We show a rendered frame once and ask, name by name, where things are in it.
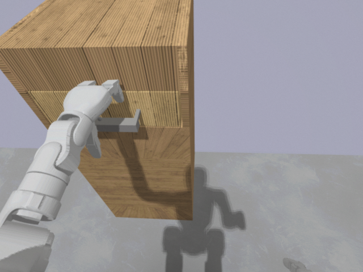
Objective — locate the left robot forearm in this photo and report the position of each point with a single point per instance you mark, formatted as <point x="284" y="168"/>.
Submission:
<point x="38" y="196"/>

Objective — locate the handle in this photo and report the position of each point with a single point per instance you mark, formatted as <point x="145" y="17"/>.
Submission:
<point x="119" y="124"/>

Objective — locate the robot left upper arm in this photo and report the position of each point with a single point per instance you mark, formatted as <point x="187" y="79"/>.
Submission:
<point x="24" y="248"/>

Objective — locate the right robot hand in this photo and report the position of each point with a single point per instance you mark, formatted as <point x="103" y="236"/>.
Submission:
<point x="295" y="266"/>

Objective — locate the cabinet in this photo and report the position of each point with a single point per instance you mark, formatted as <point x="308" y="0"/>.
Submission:
<point x="148" y="45"/>

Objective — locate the drawer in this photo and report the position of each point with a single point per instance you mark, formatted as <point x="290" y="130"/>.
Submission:
<point x="158" y="108"/>

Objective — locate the left robot hand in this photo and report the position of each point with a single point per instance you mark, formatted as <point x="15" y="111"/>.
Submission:
<point x="92" y="101"/>

